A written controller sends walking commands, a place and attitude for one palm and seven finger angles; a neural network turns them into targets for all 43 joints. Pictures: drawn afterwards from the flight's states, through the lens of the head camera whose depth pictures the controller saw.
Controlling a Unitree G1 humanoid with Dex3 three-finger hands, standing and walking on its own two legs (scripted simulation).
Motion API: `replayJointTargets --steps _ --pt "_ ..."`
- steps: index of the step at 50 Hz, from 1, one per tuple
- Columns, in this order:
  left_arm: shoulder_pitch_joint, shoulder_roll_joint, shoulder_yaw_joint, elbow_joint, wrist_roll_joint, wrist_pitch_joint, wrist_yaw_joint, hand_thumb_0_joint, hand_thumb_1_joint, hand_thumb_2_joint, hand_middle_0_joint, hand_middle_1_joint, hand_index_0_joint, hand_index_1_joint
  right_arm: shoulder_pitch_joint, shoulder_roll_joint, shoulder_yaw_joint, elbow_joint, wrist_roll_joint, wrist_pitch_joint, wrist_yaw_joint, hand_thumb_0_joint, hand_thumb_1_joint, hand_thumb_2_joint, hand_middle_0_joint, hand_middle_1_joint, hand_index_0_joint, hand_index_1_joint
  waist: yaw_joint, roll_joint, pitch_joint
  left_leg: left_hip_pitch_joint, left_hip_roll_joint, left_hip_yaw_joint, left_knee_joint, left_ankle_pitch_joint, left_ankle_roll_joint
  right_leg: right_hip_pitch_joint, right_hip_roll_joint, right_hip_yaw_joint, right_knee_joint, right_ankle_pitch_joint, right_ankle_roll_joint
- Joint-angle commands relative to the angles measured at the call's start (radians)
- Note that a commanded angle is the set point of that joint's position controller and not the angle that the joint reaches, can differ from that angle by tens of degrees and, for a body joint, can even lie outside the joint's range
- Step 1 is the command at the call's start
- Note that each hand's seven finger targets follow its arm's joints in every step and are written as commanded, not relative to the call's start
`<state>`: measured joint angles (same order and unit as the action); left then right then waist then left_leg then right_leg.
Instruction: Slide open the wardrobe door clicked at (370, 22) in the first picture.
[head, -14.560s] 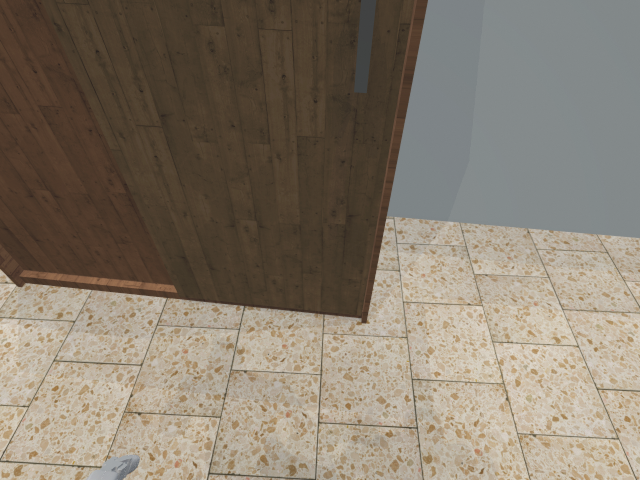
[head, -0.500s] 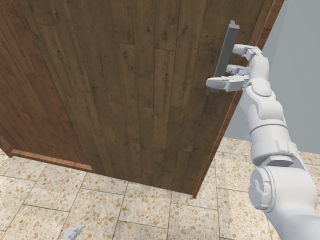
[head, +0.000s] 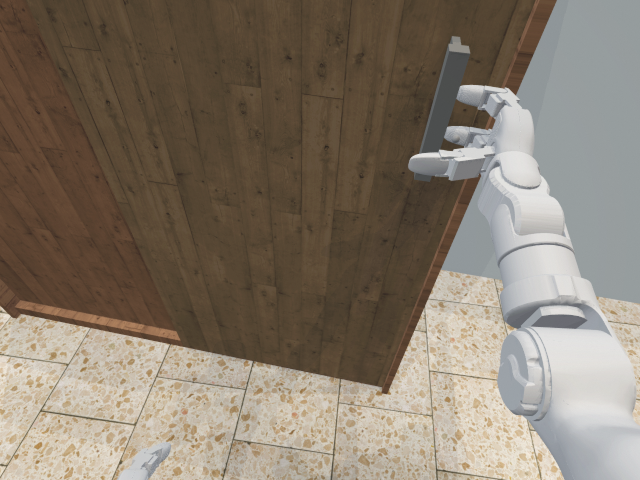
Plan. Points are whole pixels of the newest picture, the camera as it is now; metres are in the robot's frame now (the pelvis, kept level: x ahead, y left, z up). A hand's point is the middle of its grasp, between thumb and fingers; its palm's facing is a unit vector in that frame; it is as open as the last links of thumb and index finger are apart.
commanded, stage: move the hooked fingers beside the handle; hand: right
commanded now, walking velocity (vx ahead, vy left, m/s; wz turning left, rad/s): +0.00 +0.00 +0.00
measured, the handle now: (437, 112) +0.54 -0.09 +0.22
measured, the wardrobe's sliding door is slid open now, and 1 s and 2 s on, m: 0.00 0.00 0.00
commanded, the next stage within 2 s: none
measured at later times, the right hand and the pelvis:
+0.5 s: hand (473, 143) +0.46 -0.13 +0.22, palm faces +0.13 +0.99 +0.00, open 14.0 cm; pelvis +0.01 +0.00 +0.00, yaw +0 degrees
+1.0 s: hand (474, 144) +0.46 -0.13 +0.22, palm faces +0.11 +0.99 +0.01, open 14.0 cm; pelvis +0.00 +0.00 +0.00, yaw +0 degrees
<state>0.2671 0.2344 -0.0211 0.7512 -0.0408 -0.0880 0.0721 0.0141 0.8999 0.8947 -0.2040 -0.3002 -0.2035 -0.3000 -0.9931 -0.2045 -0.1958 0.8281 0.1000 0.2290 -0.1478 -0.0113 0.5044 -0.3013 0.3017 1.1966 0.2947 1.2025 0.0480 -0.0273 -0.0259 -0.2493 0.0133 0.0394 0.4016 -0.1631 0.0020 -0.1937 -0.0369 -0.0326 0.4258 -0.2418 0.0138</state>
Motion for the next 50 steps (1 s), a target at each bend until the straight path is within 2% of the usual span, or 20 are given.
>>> replayJointTargets --steps 1,2,5,7,9,12,14,17,22,24,26,29,31,34,35,38,41,42,46,50 --pt "-0.037 0.127 0.04 -0.115 -0.004 -0.044 0.012 0.0 0.9 0.9 -0.2 -0.3 -0.2 -0.3 -0.598 -0.144 0.009 -0.253 0.01 -0.082 0.013 0.0 0.5 -0.3 0.3 1.2 0.3 1.2 0.015 0.052 -0.315 0.14 -0.033 -0.008 -0.034 0.178 0.013 0.064 0.037 0.01 -0.032 0.204 -0.036" --pt "-0.03 0.134 0.043 -0.113 -0.001 -0.045 0.011 0.0 0.9 0.9 -0.2 -0.3 -0.2 -0.3 -0.585 -0.165 -0.003 -0.249 0.005 -0.086 0.011 0.0 0.5 -0.3 0.3 1.2 0.3 1.2 0.008 0.071 -0.323 0.149 -0.034 -0.006 -0.033 0.176 0.014 0.062 0.037 0.017 -0.035 0.214 -0.034" --pt "-0.032 0.131 0.042 -0.116 -0.002 -0.047 0.011 0.0 0.9 0.9 -0.2 -0.3 -0.2 -0.3 -0.583 -0.17 -0.009 -0.262 0.008 -0.088 0.011 0.0 0.5 -0.3 0.3 1.2 0.3 1.2 0.003 0.042 -0.334 0.153 -0.033 -0.007 -0.028 0.193 0.014 0.062 0.037 0.011 -0.034 0.224 -0.033" --pt "-0.029 0.14 0.044 -0.112 0.001 -0.043 0.011 0.0 0.9 0.9 -0.2 -0.3 -0.2 -0.3 -0.542 -0.223 -0.05 -0.234 0.005 -0.085 0.008 0.0 0.5 -0.3 0.3 1.2 0.3 1.2 -0.009 0.081 -0.328 0.169 -0.034 -0.009 -0.033 0.188 0.014 0.046 0.038 0.013 -0.038 0.223 -0.036" --pt "-0.024 0.137 0.042 -0.111 0.001 -0.043 0.01 0.0 0.9 0.9 -0.2 -0.3 -0.2 -0.3 -0.565 -0.209 -0.041 -0.237 0.007 -0.083 0.009 0.0 0.5 -0.3 0.3 1.2 0.3 1.2 0.002 0.085 -0.322 0.165 -0.031 -0.008 -0.035 0.188 0.011 0.042 0.038 0.011 -0.04 0.213 -0.037" --pt "-0.021 0.144 0.046 -0.118 0.002 -0.034 0.009 0.0 0.9 0.9 -0.2 -0.3 -0.2 -0.3 -0.501 -0.249 -0.069 -0.241 -0.004 -0.079 0.015 0.0 0.5 -0.3 0.3 1.2 0.3 1.2 -0.02 0.084 -0.35 0.204 -0.031 -0.009 -0.028 0.23 0.016 0.046 0.037 0.008 -0.044 0.255 -0.035" --pt "-0.028 0.137 0.045 -0.128 -0.003 -0.036 0.006 0.0 0.9 0.9 -0.2 -0.3 -0.2 -0.3 -0.496 -0.215 -0.043 -0.275 0.004 -0.079 0.024 0.0 0.5 -0.3 0.3 1.2 0.3 1.2 -0.017 0.066 -0.343 0.201 -0.031 -0.01 -0.027 0.253 0.015 0.051 0.038 0.002 -0.04 0.265 -0.036" --pt "-0.033 0.144 0.048 -0.133 -0.006 -0.031 0.009 0.0 0.9 0.9 -0.2 -0.3 -0.2 -0.3 -0.457 -0.23 -0.052 -0.284 0.006 -0.072 0.038 0.0 0.5 -0.3 0.3 1.2 0.3 1.2 -0.019 0.086 -0.324 0.202 -0.034 -0.01 -0.037 0.24 0.014 0.053 0.036 0.001 -0.042 0.256 -0.039" --pt "-0.054 0.136 0.048 -0.143 -0.013 -0.035 0.013 0.0 0.9 0.9 -0.2 -0.3 -0.2 -0.3 -0.491 -0.18 -0.002 -0.381 0.019 -0.063 0.055 0.0 0.5 -0.3 0.3 1.2 0.3 1.2 -0.009 0.023 -0.326 0.182 -0.036 -0.009 -0.041 0.23 0.017 0.091 0.037 0.003 -0.037 0.258 -0.04" --pt "-0.057 0.139 0.046 -0.135 -0.014 -0.033 0.018 0.0 0.9 0.9 -0.2 -0.3 -0.2 -0.3 -0.483 -0.218 -0.031 -0.365 0.028 -0.052 0.059 0.0 0.5 -0.3 0.3 1.2 0.3 1.2 -0.011 0.05 -0.318 0.179 -0.037 -0.007 -0.047 0.206 0.015 0.078 0.037 0.008 -0.04 0.236 -0.039" --pt "-0.061 0.135 0.041 -0.131 -0.014 -0.031 0.021 0.0 0.9 0.9 -0.2 -0.3 -0.2 -0.3 -0.498 -0.198 -0.019 -0.346 0.03 -0.039 0.06 0.0 0.5 -0.3 0.3 1.2 0.3 1.2 -0.004 0.058 -0.29 0.162 -0.036 -0.005 -0.052 0.182 0.014 0.068 0.039 0.009 -0.043 0.212 -0.04" --pt "-0.068 0.137 0.038 -0.129 -0.013 -0.03 0.023 0.0 0.9 0.9 -0.2 -0.3 -0.2 -0.3 -0.488 -0.228 -0.039 -0.325 0.027 -0.033 0.057 0.0 0.5 -0.3 0.3 1.2 0.3 1.2 -0.011 0.056 -0.282 0.16 -0.032 -0.008 -0.053 0.163 0.014 0.061 0.039 0.012 -0.046 0.203 -0.039" --pt "-0.069 0.136 0.035 -0.13 -0.012 -0.032 0.023 0.0 0.9 0.9 -0.2 -0.3 -0.2 -0.3 -0.505 -0.206 -0.024 -0.316 0.025 -0.033 0.057 0.0 0.5 -0.3 0.3 1.2 0.3 1.2 -0.003 0.062 -0.284 0.151 -0.033 -0.006 -0.051 0.162 0.013 0.065 0.039 0.014 -0.044 0.202 -0.04" --pt "-0.068 0.137 0.037 -0.136 -0.009 -0.032 0.021 0.0 0.9 0.9 -0.2 -0.3 -0.2 -0.3 -0.492 -0.235 -0.041 -0.334 0.024 -0.05 0.061 0.0 0.5 -0.3 0.3 1.2 0.3 1.2 -0.015 0.054 -0.324 0.18 -0.031 -0.008 -0.04 0.203 0.017 0.079 0.039 0.014 -0.04 0.241 -0.038" --pt "-0.073 0.133 0.035 -0.142 -0.011 -0.032 0.019 0.0 0.9 0.9 -0.2 -0.3 -0.2 -0.3 -0.48 -0.207 -0.021 -0.338 0.027 -0.05 0.066 0.0 0.5 -0.3 0.3 1.2 0.3 1.2 -0.017 0.039 -0.326 0.182 -0.03 -0.008 -0.037 0.222 0.018 0.083 0.039 0.011 -0.039 0.252 -0.037" --pt "-0.073 0.138 0.035 -0.142 -0.014 -0.028 0.018 0.0 0.9 0.9 -0.2 -0.3 -0.2 -0.3 -0.448 -0.21 -0.024 -0.302 0.028 -0.045 0.076 0.0 0.5 -0.3 0.3 1.2 0.3 1.2 -0.018 0.081 -0.298 0.174 -0.03 -0.002 -0.039 0.204 0.016 0.066 0.035 0.016 -0.045 0.239 -0.037" --pt "-0.073 0.135 0.032 -0.135 -0.015 -0.027 0.018 0.0 0.9 0.9 -0.2 -0.3 -0.2 -0.3 -0.489 -0.177 -0.003 -0.275 0.027 -0.029 0.075 0.0 0.5 -0.3 0.3 1.2 0.3 1.2 0.002 0.054 -0.253 0.128 -0.031 -0.004 -0.05 0.157 0.014 0.061 0.036 0.016 -0.043 0.195 -0.037" --pt "-0.07 0.14 0.035 -0.135 -0.014 -0.027 0.017 0.0 0.9 0.9 -0.2 -0.3 -0.2 -0.3 -0.487 -0.191 -0.01 -0.278 0.023 -0.032 0.071 0.0 0.5 -0.3 0.3 1.2 0.3 1.2 -0.002 0.073 -0.262 0.136 -0.031 -0.001 -0.051 0.15 0.014 0.063 0.035 0.022 -0.046 0.202 -0.036" --pt "-0.074 0.129 0.035 -0.144 -0.012 -0.034 0.015 0.0 0.9 0.9 -0.2 -0.3 -0.2 -0.3 -0.519 -0.175 -0.001 -0.357 0.031 -0.055 0.063 0.0 0.5 -0.3 0.3 1.2 0.3 1.2 -0.01 0.034 -0.325 0.162 -0.033 -0.002 -0.033 0.203 0.019 0.09 0.036 0.02 -0.036 0.249 -0.033" --pt "-0.071 0.132 0.036 -0.142 -0.008 -0.034 0.016 0.0 0.9 0.9 -0.2 -0.3 -0.2 -0.3 -0.496 -0.23 -0.04 -0.39 0.028 -0.071 0.054 0.0 0.5 -0.3 0.3 1.2 0.3 1.2 -0.022 0.045 -0.363 0.197 -0.034 -0.005 -0.027 0.239 0.018 0.092 0.037 0.017 -0.034 0.277 -0.034"
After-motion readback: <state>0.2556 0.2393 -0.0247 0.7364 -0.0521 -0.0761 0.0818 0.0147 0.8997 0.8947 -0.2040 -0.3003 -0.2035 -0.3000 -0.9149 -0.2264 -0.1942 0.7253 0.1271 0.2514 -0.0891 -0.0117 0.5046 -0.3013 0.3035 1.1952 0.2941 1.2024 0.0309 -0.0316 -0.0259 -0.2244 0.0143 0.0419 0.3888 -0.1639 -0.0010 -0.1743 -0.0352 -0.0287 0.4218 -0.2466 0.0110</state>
